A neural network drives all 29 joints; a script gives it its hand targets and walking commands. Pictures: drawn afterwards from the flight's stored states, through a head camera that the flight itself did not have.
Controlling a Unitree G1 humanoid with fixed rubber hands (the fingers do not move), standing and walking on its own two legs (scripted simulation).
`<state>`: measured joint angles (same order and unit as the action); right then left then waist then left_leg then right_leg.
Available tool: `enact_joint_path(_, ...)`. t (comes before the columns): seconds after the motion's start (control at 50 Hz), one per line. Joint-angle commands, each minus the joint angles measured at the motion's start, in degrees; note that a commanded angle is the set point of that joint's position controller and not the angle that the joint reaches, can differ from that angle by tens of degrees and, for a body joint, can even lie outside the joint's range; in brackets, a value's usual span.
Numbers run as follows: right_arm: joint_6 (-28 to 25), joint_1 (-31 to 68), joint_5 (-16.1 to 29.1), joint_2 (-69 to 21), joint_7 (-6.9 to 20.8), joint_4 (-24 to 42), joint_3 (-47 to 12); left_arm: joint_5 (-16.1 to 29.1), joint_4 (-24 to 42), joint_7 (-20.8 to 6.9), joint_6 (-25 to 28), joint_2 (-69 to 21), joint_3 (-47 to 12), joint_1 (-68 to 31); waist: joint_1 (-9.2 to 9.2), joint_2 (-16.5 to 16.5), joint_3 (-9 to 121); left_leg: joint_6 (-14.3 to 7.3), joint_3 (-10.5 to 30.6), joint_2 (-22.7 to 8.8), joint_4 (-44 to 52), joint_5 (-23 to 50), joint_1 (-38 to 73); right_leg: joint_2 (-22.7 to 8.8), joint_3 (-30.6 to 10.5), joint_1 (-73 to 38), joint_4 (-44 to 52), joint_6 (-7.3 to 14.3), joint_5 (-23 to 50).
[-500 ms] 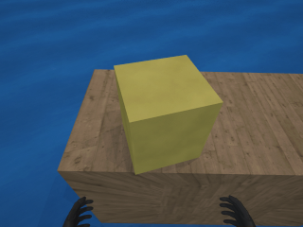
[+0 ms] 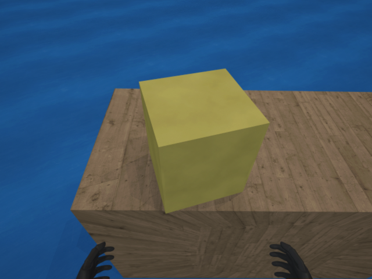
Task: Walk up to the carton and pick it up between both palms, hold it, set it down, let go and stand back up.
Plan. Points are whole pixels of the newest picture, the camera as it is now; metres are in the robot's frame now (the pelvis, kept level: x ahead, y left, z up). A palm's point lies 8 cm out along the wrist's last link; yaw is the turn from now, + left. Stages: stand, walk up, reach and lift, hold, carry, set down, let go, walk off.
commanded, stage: let go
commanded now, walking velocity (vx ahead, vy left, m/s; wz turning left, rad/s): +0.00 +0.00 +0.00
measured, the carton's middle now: (195, 141) +0.42 +0.00 +0.06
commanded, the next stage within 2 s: stand in 0.02 s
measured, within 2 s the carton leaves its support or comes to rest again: neither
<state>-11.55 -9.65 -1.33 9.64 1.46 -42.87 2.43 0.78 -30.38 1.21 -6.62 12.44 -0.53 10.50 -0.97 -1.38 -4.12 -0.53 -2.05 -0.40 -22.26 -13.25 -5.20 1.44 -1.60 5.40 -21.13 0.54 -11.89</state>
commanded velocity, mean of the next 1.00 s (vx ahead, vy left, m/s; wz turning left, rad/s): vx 0.00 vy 0.00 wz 0.00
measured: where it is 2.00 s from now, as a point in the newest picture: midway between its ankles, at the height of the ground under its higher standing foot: outside the picture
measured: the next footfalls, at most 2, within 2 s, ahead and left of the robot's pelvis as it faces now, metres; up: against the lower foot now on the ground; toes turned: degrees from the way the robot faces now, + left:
none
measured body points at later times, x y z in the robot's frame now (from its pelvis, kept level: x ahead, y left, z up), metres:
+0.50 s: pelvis -0.02 +0.01 -0.01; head -0.04 +0.03 +0.44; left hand +0.06 +0.27 -0.14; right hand +0.04 -0.26 -0.11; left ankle -0.01 +0.11 -0.75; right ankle +0.00 -0.12 -0.75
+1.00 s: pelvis -0.04 +0.03 -0.01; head -0.05 +0.04 +0.44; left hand -0.01 +0.29 -0.15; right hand +0.00 -0.24 -0.12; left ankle -0.01 +0.11 -0.75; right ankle +0.00 -0.12 -0.75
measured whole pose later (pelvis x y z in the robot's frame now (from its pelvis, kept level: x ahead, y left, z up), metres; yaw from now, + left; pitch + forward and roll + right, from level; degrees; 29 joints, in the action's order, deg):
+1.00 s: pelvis -0.04 +0.03 -0.01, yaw +0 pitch -2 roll +0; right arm -1.3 -24.7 -0.3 14.5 -0.7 -42.9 0.8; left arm -1.2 -49.3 0.3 1.0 15.2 0.1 22.0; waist 0.0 -1.6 0.0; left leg -3.1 -2.5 1.8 -28.6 -12.9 -13.3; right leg -0.7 -2.8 13.3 -27.3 -2.2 -11.6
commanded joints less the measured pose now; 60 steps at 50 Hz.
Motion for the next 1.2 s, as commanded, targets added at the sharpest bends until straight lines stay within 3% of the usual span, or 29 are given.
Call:
enact_joint_path(0.0,-1.7,3.9,0.3,6.2,-0.1,6.5,1.7,0.3,6.3,0.2,1.6,4.6,1.4,-4.5,0.04,1.4,6.1,1.8,-2.0,-0.4,2.0,10.4,3.0,-0.3,2.6,3.3,3.3,0.8,5.5)
enact_joint_path(0.02,2.8,-3.2,0.9,11.1,-1.5,4.4,2.6,-2.1,0.4,0.6,5.6,7.3,4.5,3.7,-0.70,0.7,9.2,-1.0,4.5,-4.9,-3.4,16.3,-2.9,-5.2,-3.8,2.1,-0.8,0.1,12.0)
enact_joint_path(0.04,4.8,-5.0,1.0,10.9,-1.8,5.0,2.6,-2.0,-0.9,0.4,7.0,8.5,4.8,4.8,0.28,-1.6,10.3,-1.8,5.1,-6.0,-3.9,15.8,-1.3,-6.8,-5.1,1.6,-0.7,0.4,13.8)
enact_joint_path(0.06,5.7,-5.0,1.0,10.6,-1.9,5.6,2.5,-1.9,-1.1,0.1,7.9,8.2,4.7,3.6,0.86,-1.0,10.3,-2.2,5.6,-6.3,-4.3,16.1,-1.4,-7.0,-5.6,2.4,-1.1,0.4,15.2)
enact_joint_path(0.12,6.9,-5.5,1.0,10.1,-2.0,6.4,2.1,-2.0,-2.1,-0.5,8.9,7.4,4.5,2.0,1.25,-0.5,7.4,-1.6,6.3,-6.1,-3.6,10.7,-4.3,-7.0,-5.3,3.8,0.1,0.4,11.1)
enact_joint_path(0.28,7.6,-9.8,0.7,11.7,-2.0,6.4,2.0,-2.0,-6.1,-1.0,9.4,8.1,4.4,3.9,1.46,1.7,5.3,-1.4,6.8,-5.9,-2.2,6.1,-7.0,-6.5,-5.5,4.2,0.6,0.7,6.1)
enact_joint_path(0.32,7.6,-11.2,0.9,12.0,-2.1,6.4,1.9,-2.1,-6.8,-1.0,9.4,8.2,4.3,4.4,1.43,1.6,4.6,-1.4,7.3,-5.8,-1.8,6.9,-7.5,-6.3,-5.1,4.1,-0.1,0.6,6.4)
enact_joint_path(0.5,8.4,-14.7,1.1,13.3,-2.3,5.9,1.6,-1.9,-10.4,-1.0,8.7,9.0,3.4,7.3,1.05,2.6,0.9,-1.6,8.2,-5.4,1.1,-3.5,-12.2,-5.8,-5.2,5.7,-0.1,0.0,-2.7)
enact_joint_path(0.56,8.6,-15.5,1.0,13.0,-2.3,5.3,1.3,-1.9,-11.3,-1.0,8.6,8.8,3.2,8.4,1.04,1.3,-0.2,-1.7,8.8,-5.5,2.3,-7.4,-13.4,-5.5,-5.2,6.4,-0.1,-0.1,-5.0)
enact_joint_path(0.76,9.0,-16.1,1.1,13.3,-2.4,4.8,1.0,-2.0,-13.7,-0.9,8.7,8.7,2.6,10.6,0.98,2.9,-1.2,-1.9,10.5,-5.7,4.8,-13.7,-15.8,-5.0,-5.1,7.5,-1.8,-0.2,-6.3)
enact_joint_path(0.84,9.1,-17.0,1.0,13.4,-2.4,4.1,1.0,-2.0,-14.5,-0.8,8.8,9.0,2.5,11.2,1.16,0.8,-1.7,-1.7,9.6,-5.3,3.7,-10.4,-13.7,-5.2,-5.4,9.4,-1.4,-0.5,-5.3)
enact_joint_path(0.86,9.1,-16.7,1.0,13.5,-2.4,4.0,1.1,-1.9,-14.7,-0.8,8.8,8.8,2.3,11.3,1.41,2.0,-1.1,-1.7,9.7,-5.3,3.7,-10.0,-13.4,-5.2,-5.5,9.5,-1.6,-0.4,-5.1)
enact_joint_path(1.18,9.5,-16.7,1.1,12.5,-2.8,1.5,0.4,-1.6,-17.0,-0.1,8.3,9.1,1.6,11.8,1.20,1.7,-0.2,-1.5,8.6,-5.1,2.3,-2.9,-10.2,-5.9,-5.9,8.8,-1.4,-0.4,-0.7)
